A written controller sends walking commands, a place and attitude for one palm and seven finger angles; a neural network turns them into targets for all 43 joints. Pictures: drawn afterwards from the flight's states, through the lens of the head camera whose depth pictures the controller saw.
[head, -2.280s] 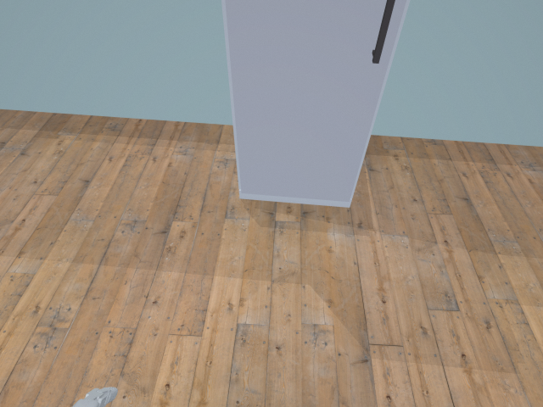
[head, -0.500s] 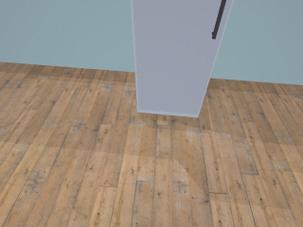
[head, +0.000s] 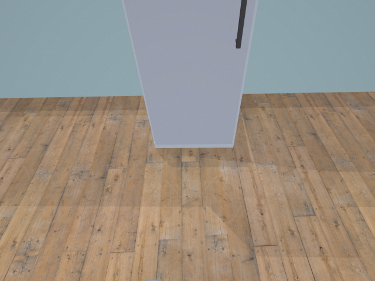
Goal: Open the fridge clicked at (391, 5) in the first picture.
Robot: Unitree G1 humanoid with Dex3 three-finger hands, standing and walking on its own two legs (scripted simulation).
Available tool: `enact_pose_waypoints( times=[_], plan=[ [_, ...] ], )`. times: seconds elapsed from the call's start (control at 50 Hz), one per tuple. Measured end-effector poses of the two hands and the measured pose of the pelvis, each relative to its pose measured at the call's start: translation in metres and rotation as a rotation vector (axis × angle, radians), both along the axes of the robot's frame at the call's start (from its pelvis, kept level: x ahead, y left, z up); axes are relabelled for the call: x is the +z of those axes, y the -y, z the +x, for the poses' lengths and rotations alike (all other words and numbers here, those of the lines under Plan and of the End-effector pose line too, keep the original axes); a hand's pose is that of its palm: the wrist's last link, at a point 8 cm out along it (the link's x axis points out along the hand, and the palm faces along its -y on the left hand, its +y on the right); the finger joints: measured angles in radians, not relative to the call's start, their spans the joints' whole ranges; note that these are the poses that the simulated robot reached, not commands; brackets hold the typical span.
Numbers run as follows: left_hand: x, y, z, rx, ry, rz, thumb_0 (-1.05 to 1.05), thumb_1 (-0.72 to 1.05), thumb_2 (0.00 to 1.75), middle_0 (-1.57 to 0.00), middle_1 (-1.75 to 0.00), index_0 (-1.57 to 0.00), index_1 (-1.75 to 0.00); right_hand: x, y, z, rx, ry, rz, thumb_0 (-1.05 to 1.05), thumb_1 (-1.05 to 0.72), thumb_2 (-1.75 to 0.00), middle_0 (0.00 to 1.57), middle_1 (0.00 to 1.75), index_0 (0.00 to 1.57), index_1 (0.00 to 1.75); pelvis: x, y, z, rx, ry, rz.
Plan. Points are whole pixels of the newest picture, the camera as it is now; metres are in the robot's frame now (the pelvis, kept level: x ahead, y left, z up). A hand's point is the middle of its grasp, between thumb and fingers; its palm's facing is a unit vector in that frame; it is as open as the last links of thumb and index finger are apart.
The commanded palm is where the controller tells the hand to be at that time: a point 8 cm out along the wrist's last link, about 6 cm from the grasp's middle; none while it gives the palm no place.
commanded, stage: walk to a spot facing it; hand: right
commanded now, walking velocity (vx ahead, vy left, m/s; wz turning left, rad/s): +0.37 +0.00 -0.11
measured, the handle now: (241, 16) +1.02 -0.13 +0.13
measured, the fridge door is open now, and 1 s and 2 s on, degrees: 0 0 0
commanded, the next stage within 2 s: turn to face it in 0.24 s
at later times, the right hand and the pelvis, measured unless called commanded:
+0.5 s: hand (256, 238) +0.28 -0.15 -0.17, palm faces +0.13 +0.97 -0.20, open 7.2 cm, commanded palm none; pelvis +0.21 +0.03 -0.01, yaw -5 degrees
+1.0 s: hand (253, 219) +0.33 -0.15 -0.18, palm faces +0.07 +0.98 -0.18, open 7.4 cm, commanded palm none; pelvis +0.33 +0.02 -0.01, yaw +1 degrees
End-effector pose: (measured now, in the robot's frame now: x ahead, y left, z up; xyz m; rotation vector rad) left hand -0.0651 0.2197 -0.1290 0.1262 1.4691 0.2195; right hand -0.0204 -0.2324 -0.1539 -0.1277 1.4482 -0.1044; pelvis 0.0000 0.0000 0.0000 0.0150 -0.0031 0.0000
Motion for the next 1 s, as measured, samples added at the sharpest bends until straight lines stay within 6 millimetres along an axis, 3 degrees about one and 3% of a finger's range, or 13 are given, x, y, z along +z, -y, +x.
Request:
enact_pose_waypoints(
  times=[0.1,0.2,0.3,0.36,0.46,0.54,0.6,0.66,0.76,0.82,1.0],
  plan=[
    [0.006,0.025,-0.005,0.032,-0.121,-0.052,0.00,0.90,0.90,-0.20,-0.30,-0.21,-0.30,0.007,-0.006,0.067,-0.014,0.089,0.011,0.01,-0.91,-0.90,0.20,0.30,0.20,0.30,0.005,0.001,0.034,-0.025,-0.004,0.001],
    [0.003,0.029,0.013,0.066,-0.190,-0.079,0.00,0.90,0.90,-0.20,-0.30,-0.21,-0.30,0.008,-0.012,0.154,0.011,0.183,-0.003,0.01,-0.92,-0.90,0.20,0.30,0.20,0.30,0.000,-0.006,0.076,-0.029,-0.001,-0.007],
    [-0.014,0.012,0.057,0.077,-0.230,-0.087,0.00,0.90,0.90,-0.20,-0.30,-0.21,-0.30,0.004,-0.029,0.252,0.046,0.308,-0.019,0.01,-0.91,-0.90,0.20,0.30,0.20,0.30,-0.017,-0.022,0.132,-0.044,0.007,-0.007],
    [-0.028,-0.009,0.103,0.039,-0.220,-0.080,0.00,0.90,0.90,-0.20,-0.30,-0.21,-0.30,0.003,-0.036,0.288,0.013,0.394,-0.037,0.00,-0.91,-0.90,0.20,0.30,0.20,0.30,-0.026,-0.031,0.160,-0.082,0.018,-0.004],
    [-0.027,-0.039,0.227,-0.065,-0.028,-0.021,0.00,0.91,0.90,-0.20,-0.30,-0.20,-0.30,0.008,-0.039,0.289,-0.045,0.333,-0.045,0.00,-0.91,-0.90,0.20,0.30,0.20,0.30,-0.014,-0.031,0.195,-0.097,0.016,0.010],
    [-0.015,-0.041,0.326,-0.129,0.169,0.014,0.00,0.91,0.90,-0.20,-0.30,-0.20,-0.30,0.008,-0.024,0.281,-0.089,0.246,-0.072,-0.02,-0.94,-0.90,0.20,0.30,0.20,0.30,-0.007,-0.026,0.219,-0.084,0.003,0.011],
    [-0.008,-0.030,0.383,-0.164,0.278,0.027,0.00,0.91,0.90,-0.19,-0.30,-0.20,-0.30,0.000,-0.014,0.273,-0.100,0.172,-0.057,-0.02,-0.94,-0.90,0.20,0.30,0.20,0.30,-0.009,-0.017,0.238,-0.060,0.013,0.022],
    [-0.003,-0.014,0.419,-0.179,0.340,0.028,0.00,0.91,0.90,-0.19,-0.30,-0.20,-0.30,-0.010,-0.008,0.268,-0.114,0.101,-0.034,-0.01,-0.93,-0.90,0.20,0.30,0.20,0.30,-0.012,-0.008,0.257,-0.036,0.026,0.018],
    [0.002,0.006,0.441,-0.171,0.348,-0.005,-0.01,0.91,0.90,-0.20,-0.30,-0.20,-0.30,-0.002,-0.008,0.275,-0.099,0.034,-0.014,0.00,-0.92,-0.90,0.20,0.30,0.20,0.30,-0.003,-0.001,0.280,-0.005,0.022,0.005],
    [0.002,-0.001,0.444,-0.121,0.347,-0.002,-0.02,0.93,0.90,-0.20,-0.30,-0.21,-0.30,0.005,-0.012,0.288,-0.071,0.028,-0.009,0.00,-0.91,-0.90,0.20,0.30,0.20,0.30,0.000,-0.001,0.291,0.012,0.017,0.003],
    [-0.029,-0.038,0.411,-0.057,0.119,-0.017,-0.01,0.92,0.90,-0.20,-0.30,-0.20,-0.30,0.004,-0.032,0.346,-0.060,0.116,-0.033,0.00,-0.91,-0.90,0.20,0.30,0.20,0.30,-0.011,-0.019,0.335,0.012,0.024,-0.004]
  ],
)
